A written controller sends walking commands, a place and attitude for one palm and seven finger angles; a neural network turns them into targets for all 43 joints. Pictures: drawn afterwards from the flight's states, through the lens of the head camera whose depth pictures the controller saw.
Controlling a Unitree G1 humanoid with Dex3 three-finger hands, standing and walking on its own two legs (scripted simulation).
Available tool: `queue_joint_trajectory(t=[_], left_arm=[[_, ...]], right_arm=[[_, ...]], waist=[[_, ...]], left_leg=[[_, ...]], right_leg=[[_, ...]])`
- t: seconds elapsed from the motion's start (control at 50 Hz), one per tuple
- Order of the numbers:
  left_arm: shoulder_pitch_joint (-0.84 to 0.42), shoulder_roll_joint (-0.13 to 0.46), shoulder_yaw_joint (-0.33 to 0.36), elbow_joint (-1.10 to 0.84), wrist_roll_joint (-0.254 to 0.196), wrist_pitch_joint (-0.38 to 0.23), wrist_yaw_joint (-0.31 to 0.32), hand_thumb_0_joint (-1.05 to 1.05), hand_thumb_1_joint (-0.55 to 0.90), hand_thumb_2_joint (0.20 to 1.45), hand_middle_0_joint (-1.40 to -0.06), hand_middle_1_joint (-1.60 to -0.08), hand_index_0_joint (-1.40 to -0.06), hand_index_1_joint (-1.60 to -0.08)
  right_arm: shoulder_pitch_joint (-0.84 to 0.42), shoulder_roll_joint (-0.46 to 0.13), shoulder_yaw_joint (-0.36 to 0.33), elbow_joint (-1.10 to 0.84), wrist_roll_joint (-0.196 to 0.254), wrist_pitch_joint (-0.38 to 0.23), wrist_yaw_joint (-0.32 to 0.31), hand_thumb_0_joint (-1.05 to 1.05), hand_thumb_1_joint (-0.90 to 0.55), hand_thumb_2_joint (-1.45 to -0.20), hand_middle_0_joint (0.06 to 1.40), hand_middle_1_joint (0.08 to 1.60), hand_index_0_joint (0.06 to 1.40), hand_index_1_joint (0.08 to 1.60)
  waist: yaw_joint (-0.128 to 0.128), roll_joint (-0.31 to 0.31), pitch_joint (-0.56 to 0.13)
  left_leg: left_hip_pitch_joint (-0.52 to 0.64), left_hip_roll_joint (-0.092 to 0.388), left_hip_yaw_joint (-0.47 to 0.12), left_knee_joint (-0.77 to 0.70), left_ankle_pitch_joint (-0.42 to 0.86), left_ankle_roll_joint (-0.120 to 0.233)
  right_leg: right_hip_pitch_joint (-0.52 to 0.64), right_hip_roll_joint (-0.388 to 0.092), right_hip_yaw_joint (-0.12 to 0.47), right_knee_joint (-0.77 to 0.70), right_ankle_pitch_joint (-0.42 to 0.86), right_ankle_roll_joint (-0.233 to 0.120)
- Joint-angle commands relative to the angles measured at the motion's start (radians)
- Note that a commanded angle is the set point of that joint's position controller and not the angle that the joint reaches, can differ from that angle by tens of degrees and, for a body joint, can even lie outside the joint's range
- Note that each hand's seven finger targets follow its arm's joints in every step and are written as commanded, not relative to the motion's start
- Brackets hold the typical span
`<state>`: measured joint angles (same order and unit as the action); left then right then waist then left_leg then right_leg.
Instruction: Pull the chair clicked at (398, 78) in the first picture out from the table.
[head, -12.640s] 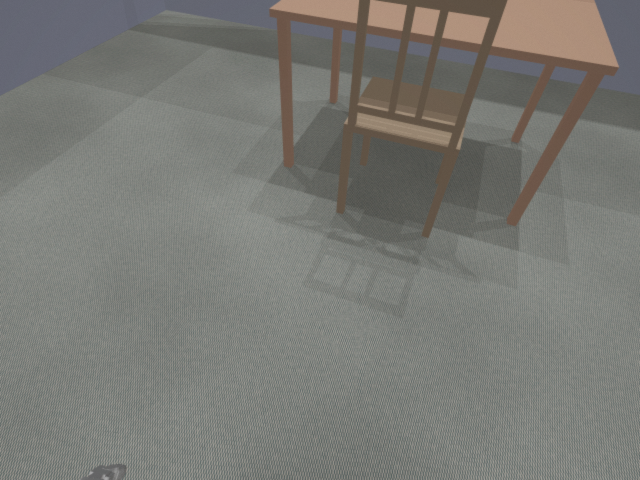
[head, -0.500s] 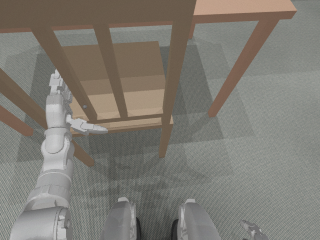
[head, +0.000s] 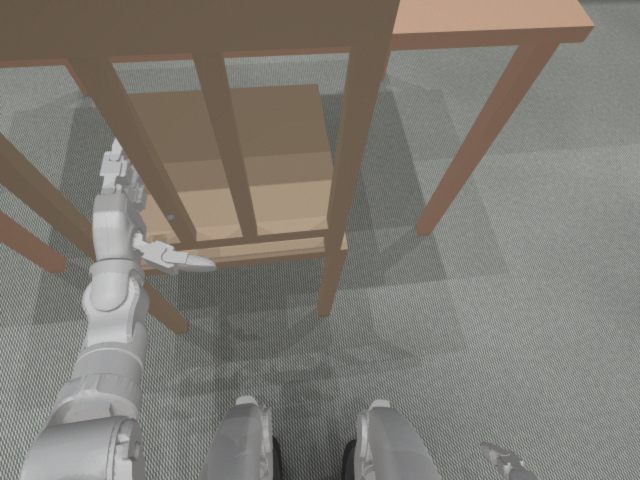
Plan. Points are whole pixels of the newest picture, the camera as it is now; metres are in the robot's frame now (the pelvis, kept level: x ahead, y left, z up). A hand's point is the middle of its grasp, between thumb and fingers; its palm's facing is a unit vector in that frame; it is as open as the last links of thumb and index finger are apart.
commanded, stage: hook a spindle and tug to test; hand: left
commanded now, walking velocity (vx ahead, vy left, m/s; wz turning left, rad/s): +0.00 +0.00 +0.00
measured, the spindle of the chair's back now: (153, 173) +0.46 +0.20 +0.06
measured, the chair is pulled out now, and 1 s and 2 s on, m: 0.00 0.00 0.06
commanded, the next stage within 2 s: step backward, pulling the chair out in 1.48 s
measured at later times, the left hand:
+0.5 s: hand (176, 215) +0.43 +0.18 +0.01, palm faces +0.12 -0.99 -0.04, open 12.8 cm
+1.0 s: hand (181, 211) +0.43 +0.17 +0.02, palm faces +0.13 -0.99 -0.02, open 5.5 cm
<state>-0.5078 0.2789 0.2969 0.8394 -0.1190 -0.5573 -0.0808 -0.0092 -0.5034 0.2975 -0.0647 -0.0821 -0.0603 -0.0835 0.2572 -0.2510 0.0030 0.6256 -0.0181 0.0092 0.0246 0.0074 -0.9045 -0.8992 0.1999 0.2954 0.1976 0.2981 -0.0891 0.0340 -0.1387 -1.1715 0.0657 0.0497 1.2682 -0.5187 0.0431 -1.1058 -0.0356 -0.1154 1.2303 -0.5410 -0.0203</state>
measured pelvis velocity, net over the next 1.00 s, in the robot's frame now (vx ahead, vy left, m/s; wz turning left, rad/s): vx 0.01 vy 0.00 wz -0.01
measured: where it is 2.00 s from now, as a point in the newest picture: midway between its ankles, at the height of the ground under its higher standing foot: outside the picture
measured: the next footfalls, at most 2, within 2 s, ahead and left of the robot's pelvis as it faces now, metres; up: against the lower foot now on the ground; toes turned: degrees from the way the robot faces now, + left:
none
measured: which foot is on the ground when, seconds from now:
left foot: down 0.00-1.00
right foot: down 0.00-1.00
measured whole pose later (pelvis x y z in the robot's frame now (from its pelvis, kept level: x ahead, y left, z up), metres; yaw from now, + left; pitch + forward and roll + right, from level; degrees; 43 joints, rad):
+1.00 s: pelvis +0.01 +0.00 +0.00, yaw -1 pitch +25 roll -3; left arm -0.47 0.25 0.29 0.76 -0.13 -0.52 -0.04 0.02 0.71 0.80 -0.43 -1.41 -0.42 -1.43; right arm 0.26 -0.24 0.00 0.60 -0.02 0.02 0.04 0.01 -0.90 -0.90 0.20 0.30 0.20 0.30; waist -0.10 0.03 -0.15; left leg -1.16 0.07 0.06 1.26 -0.53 0.04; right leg -1.10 -0.03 -0.10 1.22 -0.54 -0.02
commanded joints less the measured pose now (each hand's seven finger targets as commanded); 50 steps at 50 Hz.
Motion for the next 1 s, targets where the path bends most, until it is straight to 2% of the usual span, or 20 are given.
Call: queue_joint_trajectory(t=[0.0, 0.06, 0.1, 0.16, 0.2, 0.26, 0.3, 0.38, 0.42, 0.46, 0.58, 0.62, 0.68, 0.72, 0.76, 0.8, 0.82, 0.88, 0.94, 0.98], left_arm=[[-0.337, 0.160, 0.010, -0.209, -0.006, -0.080, 0.004, 0.000, -0.500, 0.300, -0.095, -0.190, -0.095, -0.190], [-0.355, 0.157, 0.003, -0.228, 0.000, -0.087, 0.013, 0.000, -0.500, 0.300, -0.148, -0.354, -0.148, -0.354], [-0.314, 0.166, 0.021, -0.204, -0.002, -0.080, 0.017, 0.000, -0.500, 0.300, -0.183, -0.464, -0.183, -0.464], [-0.337, 0.167, 0.023, -0.176, 0.003, -0.071, 0.022, 0.000, -0.500, 0.300, -0.236, -0.628, -0.236, -0.628], [-0.332, 0.196, 0.043, -0.183, 0.006, -0.073, 0.024, 0.000, -0.500, 0.300, -0.271, -0.738, -0.271, -0.738], [-0.314, 0.179, 0.032, -0.245, 0.000, -0.082, 0.022, 0.000, -0.500, 0.300, -0.324, -0.902, -0.324, -0.902], [-0.293, 0.153, 0.018, -0.210, -0.007, -0.072, 0.022, 0.000, -0.388, 0.348, -0.359, -1.012, -0.359, -1.012], [-0.334, 0.157, 0.008, -0.188, 0.003, -0.069, 0.020, 0.000, -0.164, 0.444, -0.430, -1.231, -0.430, -1.231], [-0.337, 0.172, 0.025, -0.205, 0.004, -0.075, 0.025, 0.000, -0.052, 0.492, -0.465, -1.340, -0.465, -1.340], [-0.351, 0.143, 0.000, -0.240, -0.001, -0.082, 0.027, 0.000, 0.060, 0.540, -0.500, -1.450, -0.500, -1.450], [-0.292, 0.177, 0.038, -0.197, 0.003, -0.073, 0.035, 0.000, 0.396, 0.684, -0.500, -1.450, -0.500, -1.450], [-0.326, 0.154, 0.008, -0.190, 0.007, -0.071, 0.028, 0.000, 0.508, 0.732, -0.500, -1.450, -0.500, -1.450], [-0.306, 0.166, 0.020, -0.222, 0.001, -0.077, 0.025, 0.000, 0.676, 0.804, -0.500, -1.450, -0.500, -1.450], [-0.262, 0.176, 0.042, -0.220, -0.009, -0.071, 0.025, 0.000, 0.788, 0.852, -0.500, -1.450, -0.500, -1.450], [-0.250, 0.166, 0.031, -0.230, -0.010, -0.070, 0.024, 0.000, 0.900, 0.900, -0.500, -1.450, -0.500, -1.450], [-0.245, 0.164, 0.032, -0.228, -0.014, -0.068, 0.025, 0.000, 0.900, 0.900, -0.500, -1.450, -0.500, -1.450], [-0.216, 0.182, 0.049, -0.232, -0.011, -0.067, 0.026, 0.000, 0.900, 0.900, -0.500, -1.450, -0.500, -1.450], [-0.185, 0.138, 0.018, -0.266, -0.015, -0.066, 0.026, 0.000, 0.900, 0.900, -0.500, -1.450, -0.500, -1.450], [-0.136, 0.146, 0.016, -0.309, -0.010, -0.066, 0.031, 0.000, 0.900, 0.900, -0.500, -1.450, -0.500, -1.450], [-0.101, 0.105, -0.022, -0.366, -0.010, -0.066, 0.034, 0.000, 0.900, 0.900, -0.500, -1.450, -0.500, -1.450]], right_arm=[[0.100, -0.163, -0.064, -0.073, 0.002, -0.025, -0.011, 0.000, -0.900, -0.900, 0.200, 0.300, 0.200, 0.300], [0.100, -0.163, -0.065, -0.071, -0.001, -0.026, -0.010, 0.000, -0.900, -0.900, 0.200, 0.300, 0.200, 0.300], [0.102, -0.166, -0.067, -0.073, -0.001, -0.024, -0.007, 0.000, -0.900, -0.900, 0.200, 0.300, 0.200, 0.300], [0.097, -0.164, -0.064, -0.072, 0.000, -0.019, -0.009, 0.000, -0.900, -0.900, 0.200, 0.300, 0.200, 0.300], [0.098, -0.165, -0.063, -0.079, 0.000, -0.015, -0.012, 0.000, -0.900, -0.900, 0.200, 0.300, 0.200, 0.300], [0.101, -0.161, -0.066, -0.086, -0.002, -0.017, -0.007, 0.000, -0.900, -0.900, 0.200, 0.300, 0.200, 0.300], [0.097, -0.157, -0.064, -0.082, 0.001, -0.015, -0.005, 0.000, -0.900, -0.900, 0.200, 0.300, 0.200, 0.300], [0.098, -0.161, -0.063, -0.075, 0.003, -0.014, -0.009, 0.000, -0.900, -0.900, 0.200, 0.300, 0.200, 0.300], [0.103, -0.163, -0.065, -0.076, 0.000, -0.016, -0.011, 0.000, -0.900, -0.900, 0.200, 0.300, 0.200, 0.300], [0.101, -0.159, -0.067, -0.075, -0.001, -0.020, -0.009, 0.000, -0.900, -0.900, 0.200, 0.300, 0.200, 0.300], [0.105, -0.161, -0.067, -0.075, -0.002, -0.014, -0.006, 0.000, -0.900, -0.900, 0.200, 0.300, 0.200, 0.300], [0.099, -0.158, -0.063, -0.076, 0.000, -0.012, -0.006, 0.000, -0.900, -0.900, 0.200, 0.300, 0.200, 0.300], [0.100, -0.158, -0.064, -0.084, -0.001, -0.014, -0.005, 0.000, -0.900, -0.900, 0.200, 0.300, 0.200, 0.300], [0.103, -0.159, -0.067, -0.084, -0.001, -0.013, -0.005, 0.000, -0.900, -0.900, 0.200, 0.300, 0.200, 0.300], [0.098, -0.156, -0.062, -0.090, 0.001, -0.012, -0.003, 0.000, -0.900, -0.900, 0.200, 0.300, 0.200, 0.300], [0.097, -0.156, -0.064, -0.088, 0.002, -0.011, -0.001, 0.000, -0.900, -0.900, 0.200, 0.300, 0.200, 0.300], [0.099, -0.157, -0.065, -0.094, 0.003, -0.010, -0.001, 0.000, -0.900, -0.900, 0.200, 0.300, 0.200, 0.300], [0.097, -0.152, -0.066, -0.100, 0.004, -0.012, 0.002, 0.000, -0.900, -0.900, 0.200, 0.300, 0.200, 0.300], [0.097, -0.153, -0.069, -0.108, 0.004, -0.011, 0.006, 0.000, -0.900, -0.900, 0.200, 0.300, 0.200, 0.300], [0.089, -0.147, -0.070, -0.117, 0.005, -0.013, 0.014, 0.000, -0.900, -0.900, 0.200, 0.300, 0.200, 0.300]], waist=[[-0.028, 0.052, -0.462], [-0.029, 0.084, -0.479], [-0.020, 0.044, -0.479], [-0.026, 0.043, -0.449], [-0.020, 0.029, -0.467], [-0.007, 0.074, -0.525], [-0.022, 0.021, -0.483], [-0.034, 0.033, -0.435], [-0.023, 0.049, -0.472], [-0.024, 0.084, -0.493], [-0.015, 0.020, -0.487], [-0.031, 0.020, -0.447], [-0.011, 0.077, -0.490], [-0.008, 0.026, -0.500], [-0.007, 0.053, -0.492], [-0.010, 0.028, -0.472], [0.002, 0.028, -0.478], [0.004, 0.062, -0.495], [0.014, 0.058, -0.506], [0.018, 0.078, -0.517]], left_leg=[[0.388, -0.041, -0.101, -0.148, 0.303, -0.025], [0.429, -0.038, -0.108, -0.147, 0.329, -0.030], [0.410, -0.038, -0.108, -0.147, 0.323, -0.029], [0.369, -0.044, -0.098, -0.144, 0.293, -0.024], [0.358, -0.044, -0.095, -0.141, 0.298, -0.023], [0.427, -0.041, -0.102, -0.144, 0.368, -0.030], [0.381, -0.042, -0.095, -0.143, 0.330, -0.025], [0.354, -0.042, -0.095, -0.147, 0.280, -0.024], [0.383, -0.042, -0.100, -0.147, 0.296, -0.026], [0.429, -0.040, -0.105, -0.148, 0.324, -0.030], [0.365, -0.044, -0.092, -0.140, 0.331, -0.024], [0.346, -0.044, -0.088, -0.143, 0.295, -0.022], [0.393, -0.043, -0.092, -0.148, 0.332, -0.028], [0.383, -0.043, -0.088, -0.144, 0.351, -0.025], [0.376, -0.044, -0.085, -0.146, 0.360, -0.026], [0.363, -0.044, -0.083, -0.147, 0.346, -0.024], [0.356, -0.044, -0.081, -0.151, 0.344, -0.026], [0.405, -0.041, -0.085, -0.156, 0.383, -0.030], [0.416, -0.038, -0.083, -0.156, 0.425, -0.030], [0.453, -0.036, -0.084, -0.165, 0.451, -0.033]], right_leg=[[0.150, 0.053, 0.070, -0.154, 0.260, -0.002], [0.123, 0.053, 0.063, -0.147, 0.262, -0.005], [0.143, 0.055, 0.064, -0.149, 0.264, -0.003], [0.147, 0.052, 0.070, -0.153, 0.254, -0.001], [0.171, 0.052, 0.076, -0.150, 0.268, -0.002], [0.176, 0.054, 0.070, -0.141, 0.309, -0.005], [0.185, 0.056, 0.072, -0.154, 0.296, 0.000], [0.151, 0.053, 0.073, -0.156, 0.252, 0.000], [0.154, 0.054, 0.072, -0.153, 0.255, -0.003], [0.134, 0.054, 0.066, -0.150, 0.262, -0.004], [0.191, 0.054, 0.076, -0.148, 0.303, 0.000], [0.176, 0.054, 0.078, -0.157, 0.277, 0.001], [0.175, 0.053, 0.075, -0.148, 0.291, -0.005], [0.210, 0.056, 0.077, -0.152, 0.322, -0.001], [0.206, 0.055, 0.077, -0.148, 0.333, -0.002], [0.215, 0.057, 0.080, -0.156, 0.329, 0.001], [0.228, 0.057, 0.079, -0.152, 0.329, -0.001], [0.208, 0.057, 0.070, -0.149, 0.344, -0.003], [0.226, 0.059, 0.072, -0.142, 0.380, -0.005], [0.227, 0.059, 0.068, -0.147, 0.389, -0.005]])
